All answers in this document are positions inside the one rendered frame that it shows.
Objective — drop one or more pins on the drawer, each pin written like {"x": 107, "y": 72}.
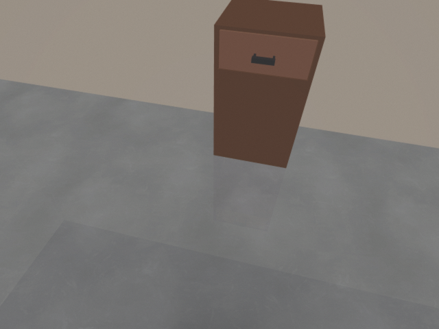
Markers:
{"x": 294, "y": 56}

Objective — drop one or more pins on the cabinet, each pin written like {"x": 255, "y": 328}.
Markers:
{"x": 256, "y": 116}

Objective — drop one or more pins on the handle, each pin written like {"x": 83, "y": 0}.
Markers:
{"x": 262, "y": 60}

